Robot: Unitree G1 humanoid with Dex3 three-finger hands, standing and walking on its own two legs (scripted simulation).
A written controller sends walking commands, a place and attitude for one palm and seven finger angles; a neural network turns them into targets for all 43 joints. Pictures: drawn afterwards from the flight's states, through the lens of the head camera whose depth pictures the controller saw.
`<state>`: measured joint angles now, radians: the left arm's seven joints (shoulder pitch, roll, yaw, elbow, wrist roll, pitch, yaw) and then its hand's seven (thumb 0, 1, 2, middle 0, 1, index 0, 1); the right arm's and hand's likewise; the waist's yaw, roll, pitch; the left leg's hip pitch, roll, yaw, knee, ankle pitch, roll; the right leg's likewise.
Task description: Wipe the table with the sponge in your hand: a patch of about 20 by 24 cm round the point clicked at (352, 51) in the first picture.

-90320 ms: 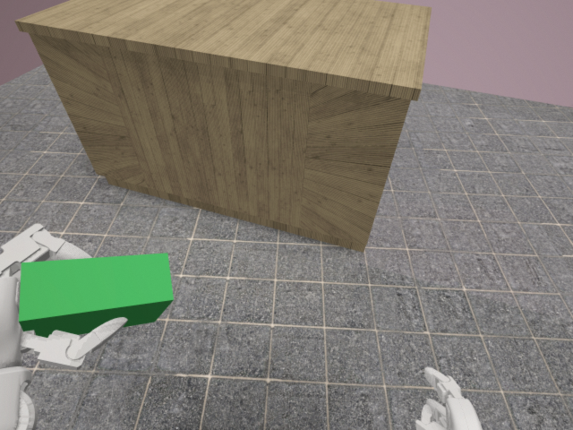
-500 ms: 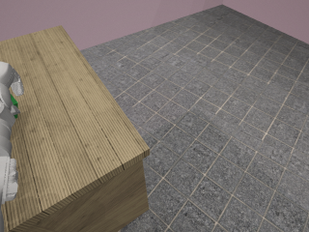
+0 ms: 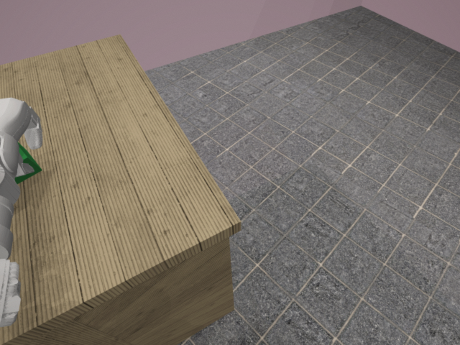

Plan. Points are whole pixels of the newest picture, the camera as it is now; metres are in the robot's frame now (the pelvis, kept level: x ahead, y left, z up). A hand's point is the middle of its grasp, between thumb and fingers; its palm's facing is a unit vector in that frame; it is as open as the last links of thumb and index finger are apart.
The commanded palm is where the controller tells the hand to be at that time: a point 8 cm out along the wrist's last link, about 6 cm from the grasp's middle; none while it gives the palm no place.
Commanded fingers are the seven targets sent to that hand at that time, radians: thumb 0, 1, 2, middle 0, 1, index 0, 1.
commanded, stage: wipe back along the first lane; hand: left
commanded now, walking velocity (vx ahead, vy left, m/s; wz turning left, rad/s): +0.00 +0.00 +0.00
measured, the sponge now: (1, 170) +0.38 +0.45 +0.09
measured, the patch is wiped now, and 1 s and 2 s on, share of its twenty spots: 0.95 0.95 0.95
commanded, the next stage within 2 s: lift the sponge slowly off the table in 1.46 s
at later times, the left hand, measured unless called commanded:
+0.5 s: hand (17, 171) +0.34 +0.36 +0.13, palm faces +0.00 +0.05 -1.00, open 6.5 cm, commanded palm +0.31 +0.35 +0.15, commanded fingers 0.00 0.10 1.30 -1.20 -1.60 -1.20 -1.60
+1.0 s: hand (25, 188) +0.32 +0.34 +0.13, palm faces +0.02 +0.05 -1.00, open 6.4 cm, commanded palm +0.27 +0.33 +0.14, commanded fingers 0.00 0.10 1.30 -1.20 -1.60 -1.20 -1.60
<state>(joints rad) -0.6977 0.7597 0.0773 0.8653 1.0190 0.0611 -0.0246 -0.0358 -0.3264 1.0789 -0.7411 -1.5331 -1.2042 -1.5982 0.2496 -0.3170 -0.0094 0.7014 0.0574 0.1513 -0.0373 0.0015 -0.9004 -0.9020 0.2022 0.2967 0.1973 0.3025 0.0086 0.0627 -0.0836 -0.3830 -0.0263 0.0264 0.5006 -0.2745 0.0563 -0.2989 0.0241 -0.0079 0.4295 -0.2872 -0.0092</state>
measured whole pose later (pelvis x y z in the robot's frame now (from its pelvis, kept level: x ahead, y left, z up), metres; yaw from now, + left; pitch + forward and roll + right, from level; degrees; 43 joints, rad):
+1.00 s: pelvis -0.01 -0.01 +0.00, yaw +1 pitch +4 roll +0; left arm -0.33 0.62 -0.02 0.37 0.92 0.35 0.01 0.05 -0.25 1.09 -0.62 -1.72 -1.21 -1.60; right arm 0.14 -0.31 0.03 0.69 0.06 0.11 -0.04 0.01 -0.90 -0.90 0.20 0.30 0.20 0.30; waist 0.06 0.09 -0.07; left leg -0.28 -0.04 0.02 0.48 -0.27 0.05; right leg -0.21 0.02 -0.02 0.45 -0.30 -0.02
